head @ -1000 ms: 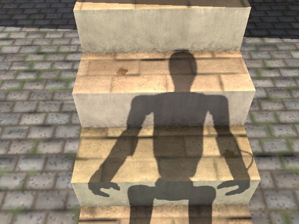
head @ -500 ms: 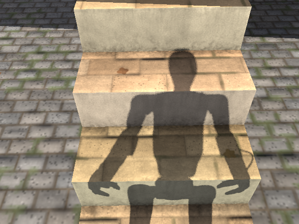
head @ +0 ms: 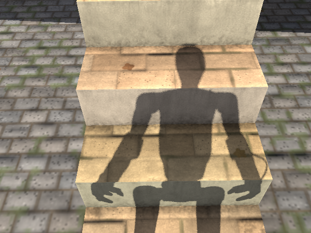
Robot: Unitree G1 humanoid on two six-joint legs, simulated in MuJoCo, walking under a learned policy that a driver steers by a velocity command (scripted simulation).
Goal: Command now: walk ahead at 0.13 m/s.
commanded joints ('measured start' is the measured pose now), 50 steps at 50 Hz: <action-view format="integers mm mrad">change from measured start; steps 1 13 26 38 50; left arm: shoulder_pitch -7 -26 -67 -78 -31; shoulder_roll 137 115 116 128 132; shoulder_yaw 30 13 10 13 24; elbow -29 -51 -79 -81 -52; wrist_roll -2 1 0 0 2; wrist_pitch -3 -13 -26 -27 -7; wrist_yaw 8 6 3 1 2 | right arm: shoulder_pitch -17 -36 -78 -82 -29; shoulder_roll -124 -104 -100 -108 -111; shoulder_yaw -27 -12 -8 -10 -24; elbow -37 -55 -89 -96 -64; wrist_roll -1 2 2 1 1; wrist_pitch -5 -12 -24 -26 -7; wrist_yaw -6 -8 -3 0 -2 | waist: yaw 0 3 4 5 4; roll -1 -2 -4 -5 -2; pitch -52 -52 -78 -96 -67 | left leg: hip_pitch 47 61 77 87 54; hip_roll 121 123 131 135 128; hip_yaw -94 -100 -97 -89 -85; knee -4 -48 -56 -40 11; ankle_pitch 182 169 225 270 232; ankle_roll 8 12 7 5 11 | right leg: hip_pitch -54 -42 -19 -5 -39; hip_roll -127 -134 -141 -145 -137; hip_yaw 73 76 74 68 60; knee -19 -66 -73 -58 -8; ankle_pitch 220 240 308 356 298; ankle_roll -11 -13 -5 0 -6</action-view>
